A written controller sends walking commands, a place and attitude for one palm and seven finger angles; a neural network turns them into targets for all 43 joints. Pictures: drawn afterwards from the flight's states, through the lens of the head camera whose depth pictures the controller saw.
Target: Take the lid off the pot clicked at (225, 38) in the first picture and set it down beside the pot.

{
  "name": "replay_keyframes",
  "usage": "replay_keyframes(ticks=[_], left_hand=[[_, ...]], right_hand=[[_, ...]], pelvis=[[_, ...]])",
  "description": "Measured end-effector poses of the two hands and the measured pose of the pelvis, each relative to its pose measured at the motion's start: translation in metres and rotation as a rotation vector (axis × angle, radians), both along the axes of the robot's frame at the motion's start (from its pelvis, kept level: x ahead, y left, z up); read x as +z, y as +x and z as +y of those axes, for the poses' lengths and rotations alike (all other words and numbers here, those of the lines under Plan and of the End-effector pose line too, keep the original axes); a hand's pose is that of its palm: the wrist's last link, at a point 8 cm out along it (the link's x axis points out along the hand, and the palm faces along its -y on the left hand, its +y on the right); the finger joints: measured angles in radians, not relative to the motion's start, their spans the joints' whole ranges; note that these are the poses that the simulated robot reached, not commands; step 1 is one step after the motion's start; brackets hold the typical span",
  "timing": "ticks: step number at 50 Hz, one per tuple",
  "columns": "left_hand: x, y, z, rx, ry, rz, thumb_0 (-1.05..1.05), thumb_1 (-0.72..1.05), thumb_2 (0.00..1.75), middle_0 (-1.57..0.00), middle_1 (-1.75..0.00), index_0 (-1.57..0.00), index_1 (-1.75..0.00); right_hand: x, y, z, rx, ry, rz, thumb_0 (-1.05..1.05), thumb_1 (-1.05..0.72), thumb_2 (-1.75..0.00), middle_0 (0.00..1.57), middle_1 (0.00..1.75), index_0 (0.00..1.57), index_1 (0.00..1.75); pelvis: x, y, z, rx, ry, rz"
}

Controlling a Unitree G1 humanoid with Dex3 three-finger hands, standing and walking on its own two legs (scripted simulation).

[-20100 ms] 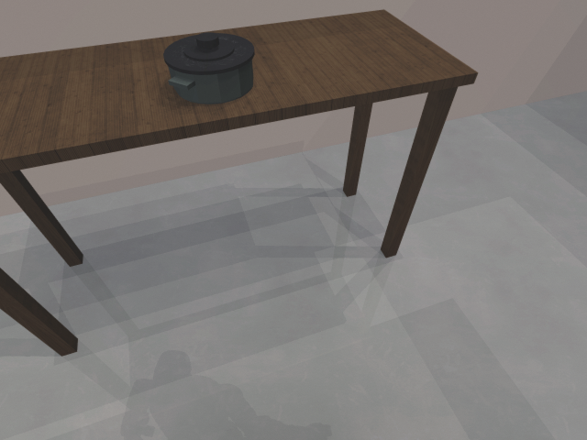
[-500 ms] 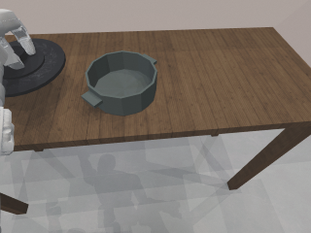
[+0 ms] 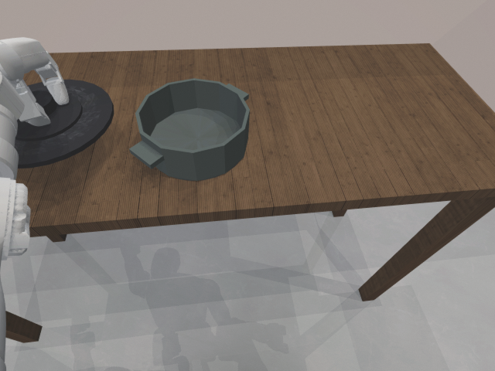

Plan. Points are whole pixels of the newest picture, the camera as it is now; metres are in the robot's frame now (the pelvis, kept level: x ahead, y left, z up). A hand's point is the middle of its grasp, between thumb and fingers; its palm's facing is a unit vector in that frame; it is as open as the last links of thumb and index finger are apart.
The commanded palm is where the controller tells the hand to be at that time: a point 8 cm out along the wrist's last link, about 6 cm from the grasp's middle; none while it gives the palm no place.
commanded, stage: lower the lid onto the table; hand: left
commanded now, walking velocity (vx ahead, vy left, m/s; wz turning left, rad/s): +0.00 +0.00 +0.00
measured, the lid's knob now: (36, 104) +0.49 +0.30 +0.16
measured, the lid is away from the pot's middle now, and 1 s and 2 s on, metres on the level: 0.23 0.24 0.24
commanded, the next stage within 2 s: open the fingers wide in 0.96 s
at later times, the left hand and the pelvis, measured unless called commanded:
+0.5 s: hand (46, 116) +0.48 +0.29 +0.15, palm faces -0.44 -0.18 -0.88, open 7.4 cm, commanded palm +0.50 +0.29 +0.21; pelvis +0.00 +0.00 +0.00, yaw -1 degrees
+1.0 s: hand (49, 133) +0.47 +0.30 +0.12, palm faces -0.47 -0.18 -0.87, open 7.4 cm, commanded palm +0.50 +0.30 +0.18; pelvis +0.00 +0.01 -0.01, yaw -1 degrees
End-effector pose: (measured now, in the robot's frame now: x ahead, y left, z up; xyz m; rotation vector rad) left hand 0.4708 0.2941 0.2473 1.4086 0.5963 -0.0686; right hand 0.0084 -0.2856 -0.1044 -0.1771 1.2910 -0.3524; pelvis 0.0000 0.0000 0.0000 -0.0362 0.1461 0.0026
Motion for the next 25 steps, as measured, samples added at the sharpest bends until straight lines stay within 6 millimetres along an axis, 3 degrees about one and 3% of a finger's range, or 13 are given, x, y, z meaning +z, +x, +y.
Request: replay_keyframes(ticks=[25], left_hand=[[-0.036, 0.012, -0.001, -0.054, -0.023, 0.047, 0.04, 0.23, 0.77, -0.54, -1.0, -0.67, -1.07]], right_hand=[[0.0, -0.016, 0.002, -0.032, -0.026, 0.051, 0.0, -0.9, -0.9, 0.2, 0.3, 0.2, 0.3]], pelvis=[[-0.004, 0.002, 0.004, -0.007, -0.008, 0.034]])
